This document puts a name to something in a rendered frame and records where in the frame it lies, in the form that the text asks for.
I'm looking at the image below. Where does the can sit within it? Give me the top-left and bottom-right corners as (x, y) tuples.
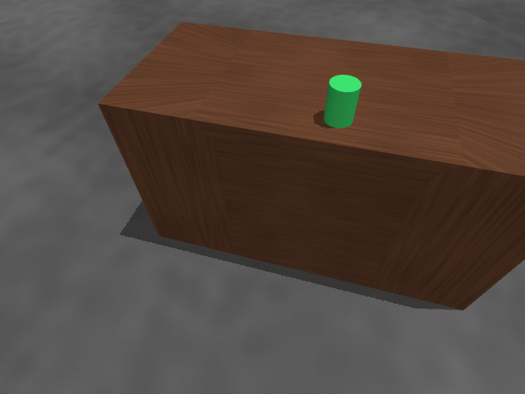
(324, 75), (362, 128)

